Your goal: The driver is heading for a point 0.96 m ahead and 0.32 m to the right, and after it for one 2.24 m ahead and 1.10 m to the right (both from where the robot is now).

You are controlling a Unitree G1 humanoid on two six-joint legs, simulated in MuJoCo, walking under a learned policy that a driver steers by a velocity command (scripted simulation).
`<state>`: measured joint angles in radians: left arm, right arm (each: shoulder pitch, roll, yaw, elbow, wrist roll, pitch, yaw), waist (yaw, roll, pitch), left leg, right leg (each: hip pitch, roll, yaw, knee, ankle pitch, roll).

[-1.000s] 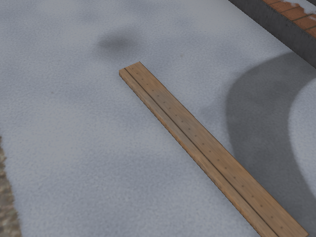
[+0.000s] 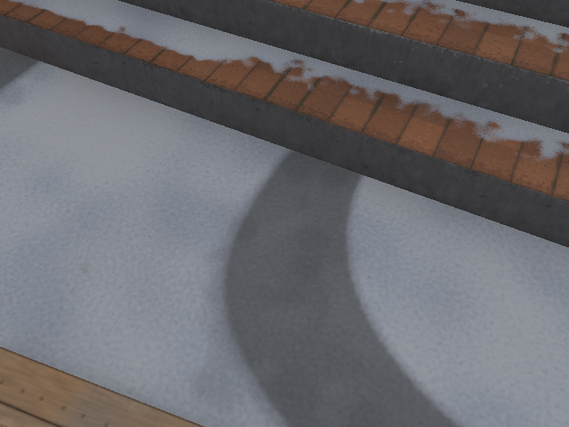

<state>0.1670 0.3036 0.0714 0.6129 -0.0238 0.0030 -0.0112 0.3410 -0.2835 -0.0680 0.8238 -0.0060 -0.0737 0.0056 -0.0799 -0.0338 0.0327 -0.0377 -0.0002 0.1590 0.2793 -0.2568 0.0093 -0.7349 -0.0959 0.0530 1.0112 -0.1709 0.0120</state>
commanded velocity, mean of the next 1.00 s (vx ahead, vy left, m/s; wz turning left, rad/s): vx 0.50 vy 0.00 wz -0.60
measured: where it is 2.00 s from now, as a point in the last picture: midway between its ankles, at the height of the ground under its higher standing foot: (407, 257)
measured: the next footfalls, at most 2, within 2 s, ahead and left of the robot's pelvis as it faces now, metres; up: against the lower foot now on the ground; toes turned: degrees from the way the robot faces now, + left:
right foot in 0.14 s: +0.25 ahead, -0.15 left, +0.04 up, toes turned -9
left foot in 0.66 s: +0.55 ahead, +0.02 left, +0.00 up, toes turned -28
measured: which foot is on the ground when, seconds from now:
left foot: down 0.00-0.14, up 0.16-0.64, down 0.66-1.00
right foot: up 0.00-0.12, down 0.14-0.66, up 0.68-1.00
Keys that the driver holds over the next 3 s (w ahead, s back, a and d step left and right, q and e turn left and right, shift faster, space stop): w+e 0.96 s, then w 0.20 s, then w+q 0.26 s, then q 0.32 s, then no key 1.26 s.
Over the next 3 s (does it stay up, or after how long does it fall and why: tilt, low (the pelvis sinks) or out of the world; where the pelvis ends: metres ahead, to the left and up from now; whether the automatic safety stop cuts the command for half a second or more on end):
stays up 0.91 -0.42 0.00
